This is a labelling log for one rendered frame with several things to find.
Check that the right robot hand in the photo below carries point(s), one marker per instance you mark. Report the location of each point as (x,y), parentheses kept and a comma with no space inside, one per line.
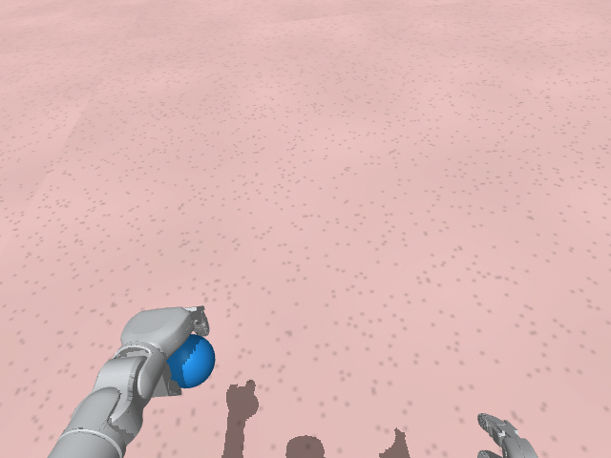
(506,436)

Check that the left robot hand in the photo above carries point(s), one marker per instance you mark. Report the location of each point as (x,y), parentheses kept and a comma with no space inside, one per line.
(166,329)

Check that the ball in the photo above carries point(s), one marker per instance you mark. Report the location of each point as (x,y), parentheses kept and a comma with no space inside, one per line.
(193,362)

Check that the left robot arm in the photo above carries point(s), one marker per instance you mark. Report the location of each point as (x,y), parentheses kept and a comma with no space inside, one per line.
(111,416)

